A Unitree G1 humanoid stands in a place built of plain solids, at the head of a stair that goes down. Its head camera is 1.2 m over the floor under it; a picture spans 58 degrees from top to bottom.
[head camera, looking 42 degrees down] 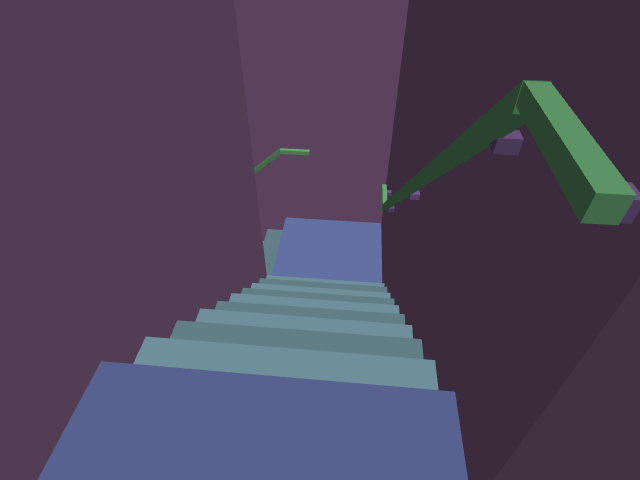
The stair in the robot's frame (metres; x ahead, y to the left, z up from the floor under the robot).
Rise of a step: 0.20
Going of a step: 0.23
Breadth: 1.10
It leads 5 degrees to the right of straight ahead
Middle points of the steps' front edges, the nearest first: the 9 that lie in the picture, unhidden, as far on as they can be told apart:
0.71 0.15 0.00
0.94 0.12 -0.19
1.17 0.10 -0.39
1.39 0.08 -0.59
1.62 0.06 -0.79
1.84 0.04 -0.98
2.07 0.02 -1.18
2.29 0.00 -1.37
2.53 -0.03 -1.57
